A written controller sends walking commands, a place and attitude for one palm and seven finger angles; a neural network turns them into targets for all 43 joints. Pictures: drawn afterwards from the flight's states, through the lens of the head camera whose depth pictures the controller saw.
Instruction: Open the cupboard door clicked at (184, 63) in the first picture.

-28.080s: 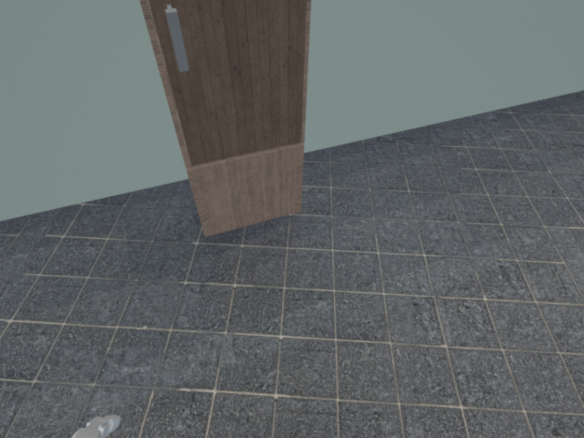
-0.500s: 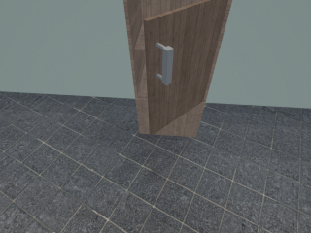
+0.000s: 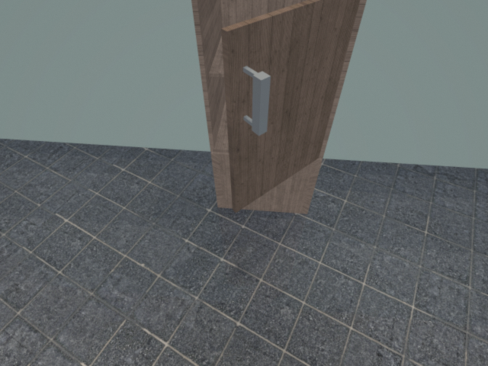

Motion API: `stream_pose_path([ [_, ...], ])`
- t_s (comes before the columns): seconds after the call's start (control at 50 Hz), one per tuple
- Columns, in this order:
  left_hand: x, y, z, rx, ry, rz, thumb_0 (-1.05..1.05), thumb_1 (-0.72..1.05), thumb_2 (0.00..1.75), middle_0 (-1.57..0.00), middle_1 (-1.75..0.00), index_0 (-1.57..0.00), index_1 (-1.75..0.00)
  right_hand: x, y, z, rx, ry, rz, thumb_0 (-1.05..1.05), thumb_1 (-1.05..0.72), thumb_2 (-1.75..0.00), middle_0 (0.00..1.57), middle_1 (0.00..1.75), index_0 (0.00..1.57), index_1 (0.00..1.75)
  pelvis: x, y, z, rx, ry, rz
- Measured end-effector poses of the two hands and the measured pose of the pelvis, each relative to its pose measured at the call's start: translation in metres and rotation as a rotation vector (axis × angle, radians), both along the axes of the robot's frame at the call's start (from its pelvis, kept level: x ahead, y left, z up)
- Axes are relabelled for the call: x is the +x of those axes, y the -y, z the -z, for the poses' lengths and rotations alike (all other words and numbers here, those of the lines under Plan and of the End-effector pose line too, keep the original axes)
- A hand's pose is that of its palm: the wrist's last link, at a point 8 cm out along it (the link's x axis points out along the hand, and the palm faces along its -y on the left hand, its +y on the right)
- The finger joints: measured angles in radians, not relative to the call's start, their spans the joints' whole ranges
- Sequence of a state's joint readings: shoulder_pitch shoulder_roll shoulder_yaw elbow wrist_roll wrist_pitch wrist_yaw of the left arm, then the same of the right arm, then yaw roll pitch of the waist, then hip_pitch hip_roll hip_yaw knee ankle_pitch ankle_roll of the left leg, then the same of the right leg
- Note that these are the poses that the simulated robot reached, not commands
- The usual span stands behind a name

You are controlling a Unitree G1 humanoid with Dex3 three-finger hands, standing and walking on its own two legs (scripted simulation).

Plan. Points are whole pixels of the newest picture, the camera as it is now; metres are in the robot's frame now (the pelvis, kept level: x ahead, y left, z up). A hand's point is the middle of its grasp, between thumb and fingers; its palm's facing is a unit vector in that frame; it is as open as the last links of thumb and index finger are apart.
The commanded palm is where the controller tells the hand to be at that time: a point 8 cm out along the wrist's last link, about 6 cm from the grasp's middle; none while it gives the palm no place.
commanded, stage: look to check the result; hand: left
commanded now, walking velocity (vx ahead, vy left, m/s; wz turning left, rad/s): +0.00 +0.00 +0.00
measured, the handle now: (253, 101) +0.64 +0.02 +0.09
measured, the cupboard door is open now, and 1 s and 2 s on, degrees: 44 44 44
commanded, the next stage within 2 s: walk to a spot facing it in 0.24 s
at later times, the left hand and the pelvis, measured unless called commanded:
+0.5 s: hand out of the picture +0.04 +0.19 -0.17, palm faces +0.01 -0.97 -0.24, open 7.4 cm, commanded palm none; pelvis +0.01 +0.00 +0.00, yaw -2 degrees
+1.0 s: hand out of the picture +0.10 +0.17 -0.16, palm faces -0.21 -0.93 -0.32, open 7.4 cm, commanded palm none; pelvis -0.01 -0.03 -0.01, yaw -16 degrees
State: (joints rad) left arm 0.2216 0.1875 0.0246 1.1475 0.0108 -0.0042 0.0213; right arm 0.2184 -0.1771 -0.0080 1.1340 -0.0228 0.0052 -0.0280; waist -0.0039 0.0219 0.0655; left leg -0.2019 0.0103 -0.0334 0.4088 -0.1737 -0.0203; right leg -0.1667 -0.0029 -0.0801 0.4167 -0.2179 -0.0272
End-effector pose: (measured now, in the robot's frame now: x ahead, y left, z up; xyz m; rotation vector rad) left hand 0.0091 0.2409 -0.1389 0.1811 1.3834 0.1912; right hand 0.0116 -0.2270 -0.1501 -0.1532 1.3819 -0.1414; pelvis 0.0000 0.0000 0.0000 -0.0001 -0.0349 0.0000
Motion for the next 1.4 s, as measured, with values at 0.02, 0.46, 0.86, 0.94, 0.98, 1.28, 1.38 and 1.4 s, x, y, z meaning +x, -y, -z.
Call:
stream_pose_path([
  [0.02,0.0,0.0,0.0,0.0,-0.002,0.0,0.0,0.9,0.89,-0.2,-0.3,-0.2,-0.3,0.002,0.001,0.0,-0.001,0.002,-0.002,0.0,-0.91,-0.9,0.2,0.3,0.2,0.3,0.001,0.0,0.0,0.0,0.0,0.0],
  [0.46,0.023,0.004,-0.001,0.001,0.02,0.014,0.0,0.9,0.89,-0.2,-0.3,-0.2,-0.3,0.025,0.017,-0.005,-0.037,0.028,-0.001,0.0,-0.91,-0.9,0.2,0.3,0.2,0.3,0.012,0.005,-0.001,0.0,-0.004,0.017],
  [0.86,0.086,0.01,-0.002,0.028,0.068,0.198,0.01,0.9,0.89,-0.2,-0.3,-0.2,-0.3,-0.034,0.028,0.012,-0.037,0.027,0.2,0.0,-0.91,-0.9,0.2,0.3,0.2,0.3,-0.003,0.013,0.013,0.024,-0.022,0.212],
  [0.94,0.097,0.022,-0.004,0.065,0.112,0.248,0.0,0.9,0.89,-0.2,-0.3,-0.2,-0.3,-0.038,0.048,0.022,-0.027,0.034,0.254,0.0,-0.91,-0.9,0.2,0.3,0.2,0.3,-0.008,0.027,0.019,0.034,-0.022,0.248],
  [0.98,0.097,0.028,-0.009,0.07,0.103,0.263,0.0,0.9,0.89,-0.2,-0.3,-0.2,-0.3,-0.034,0.056,0.015,-0.033,0.052,0.272,0.0,-0.91,-0.9,0.2,0.3,0.2,0.3,-0.01,0.03,0.013,0.039,-0.022,0.267],
  [1.28,0.11,0.044,-0.002,0.006,0.045,0.409,0.0,0.9,0.89,-0.2,-0.3,-0.2,-0.3,0.003,0.07,-0.024,-0.114,0.266,0.383,0.0,-0.91,-0.9,0.2,0.3,0.2,0.3,-0.009,0.02,0.002,0.047,-0.05,0.453],
  [1.38,0.135,0.037,0.015,-0.022,0.051,0.458,0.01,0.9,0.89,-0.2,-0.3,-0.2,-0.3,-0.013,0.055,-0.024,-0.168,0.278,0.417,0.0,-0.91,-0.9,0.2,0.3,0.2,0.3,-0.004,0.004,0.013,0.01,-0.062,0.495],
  [1.4,0.142,0.038,0.015,-0.026,0.057,0.474,0.01,0.9,0.89,-0.2,-0.3,-0.2,-0.3,-0.021,0.05,-0.024,-0.171,0.259,0.42,0.0,-0.91,-0.9,0.2,0.3,0.2,0.3,-0.005,0.004,0.012,0.013,-0.053,0.511],
])
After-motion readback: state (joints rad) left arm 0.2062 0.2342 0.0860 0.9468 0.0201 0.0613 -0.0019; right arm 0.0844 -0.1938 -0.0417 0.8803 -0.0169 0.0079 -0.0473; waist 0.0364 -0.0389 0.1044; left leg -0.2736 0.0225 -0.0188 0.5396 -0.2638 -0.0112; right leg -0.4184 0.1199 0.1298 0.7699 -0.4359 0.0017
